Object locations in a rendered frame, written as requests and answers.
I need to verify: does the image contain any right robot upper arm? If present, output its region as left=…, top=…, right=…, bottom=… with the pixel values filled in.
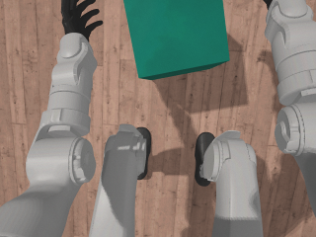
left=275, top=102, right=316, bottom=218

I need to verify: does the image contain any robot right shin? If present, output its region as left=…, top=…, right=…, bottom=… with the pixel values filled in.
left=199, top=130, right=257, bottom=182

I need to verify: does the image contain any carton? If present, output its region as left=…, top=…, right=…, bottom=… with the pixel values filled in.
left=123, top=0, right=230, bottom=80

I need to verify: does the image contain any robot left forearm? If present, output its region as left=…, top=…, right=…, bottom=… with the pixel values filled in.
left=26, top=33, right=98, bottom=178

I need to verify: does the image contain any left robot upper arm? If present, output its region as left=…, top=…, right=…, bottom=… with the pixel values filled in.
left=0, top=136, right=97, bottom=237

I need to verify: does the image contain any left robot hand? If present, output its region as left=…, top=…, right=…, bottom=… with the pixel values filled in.
left=61, top=0, right=103, bottom=41

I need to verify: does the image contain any robot left foot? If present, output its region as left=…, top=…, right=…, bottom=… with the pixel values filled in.
left=137, top=126, right=151, bottom=180

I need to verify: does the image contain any robot right forearm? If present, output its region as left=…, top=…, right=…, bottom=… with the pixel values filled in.
left=264, top=0, right=316, bottom=106

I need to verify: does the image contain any right robot hand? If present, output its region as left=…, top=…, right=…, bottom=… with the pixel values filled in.
left=263, top=0, right=273, bottom=10

